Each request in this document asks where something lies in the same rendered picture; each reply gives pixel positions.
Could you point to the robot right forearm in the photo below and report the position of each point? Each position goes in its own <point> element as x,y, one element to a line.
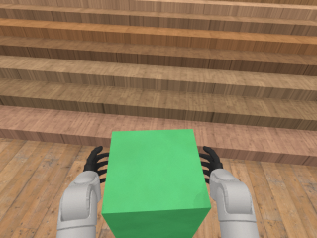
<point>235,207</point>

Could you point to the carton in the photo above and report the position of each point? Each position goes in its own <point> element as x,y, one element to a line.
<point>155,186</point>

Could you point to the left robot hand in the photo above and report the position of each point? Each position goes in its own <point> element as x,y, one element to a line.
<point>92,165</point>

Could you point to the robot left forearm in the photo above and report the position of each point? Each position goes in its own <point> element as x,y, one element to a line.
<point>77,212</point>

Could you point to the right robot hand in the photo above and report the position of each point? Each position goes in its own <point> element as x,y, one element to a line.
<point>212,164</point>

